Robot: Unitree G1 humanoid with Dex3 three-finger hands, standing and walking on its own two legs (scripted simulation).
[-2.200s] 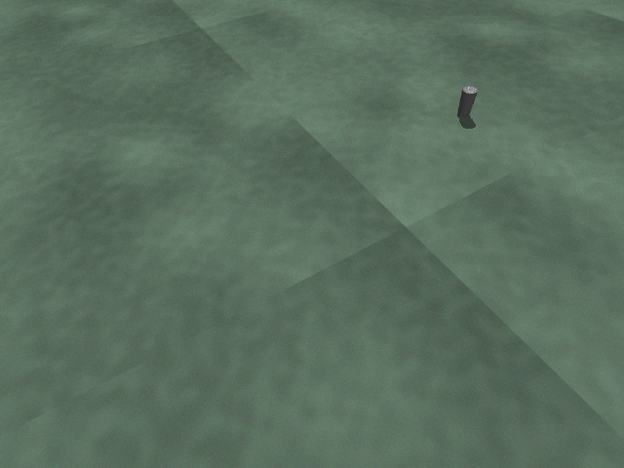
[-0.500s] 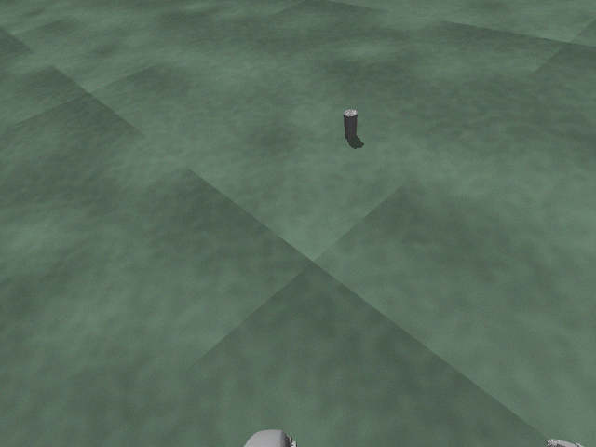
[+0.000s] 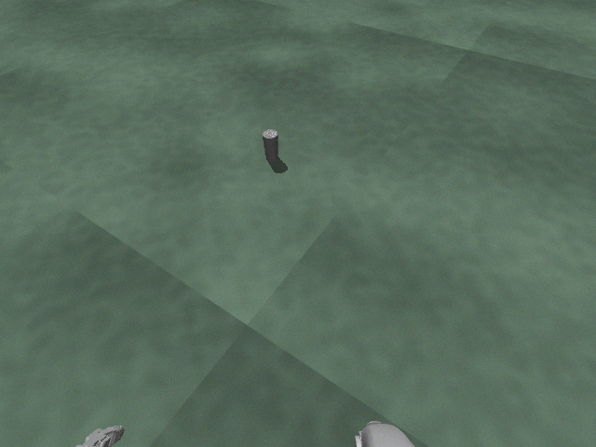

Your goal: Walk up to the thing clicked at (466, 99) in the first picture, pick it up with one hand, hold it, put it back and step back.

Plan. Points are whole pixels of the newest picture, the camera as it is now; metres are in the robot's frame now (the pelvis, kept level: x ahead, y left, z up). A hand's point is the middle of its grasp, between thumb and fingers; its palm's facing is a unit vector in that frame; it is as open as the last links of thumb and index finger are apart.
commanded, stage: walk up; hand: left
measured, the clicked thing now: (271, 146) +1.61 +0.16 -0.70
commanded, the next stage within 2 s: none
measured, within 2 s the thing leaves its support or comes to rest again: neither
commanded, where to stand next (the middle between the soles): +1.28 -0.03 m, yaw -2 degrees
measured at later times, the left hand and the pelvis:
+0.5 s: hand (189, 340) +0.32 +0.22 -0.13, palm faces -0.03 -0.92 -0.38, open 7.4 cm; pelvis +0.28 -0.05 +0.00, yaw -3 degrees
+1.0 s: hand (205, 204) +0.65 +0.24 -0.14, palm faces -0.12 -0.93 -0.34, open 7.4 cm; pelvis +0.54 -0.02 +0.00, yaw -3 degrees
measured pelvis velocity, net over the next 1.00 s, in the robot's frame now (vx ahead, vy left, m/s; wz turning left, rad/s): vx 0.54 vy -0.02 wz -0.05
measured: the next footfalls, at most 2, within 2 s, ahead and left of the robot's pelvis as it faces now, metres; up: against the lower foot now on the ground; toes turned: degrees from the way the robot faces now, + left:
right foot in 0.16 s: +0.30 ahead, -0.16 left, +0.00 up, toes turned -5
left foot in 0.66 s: +0.54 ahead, +0.11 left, +0.00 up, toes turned +3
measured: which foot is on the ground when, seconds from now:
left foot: down 0.00-0.20, up 0.22-0.64, down 0.66-1.00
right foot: up 0.00-0.14, down 0.16-0.70, up 0.72-1.00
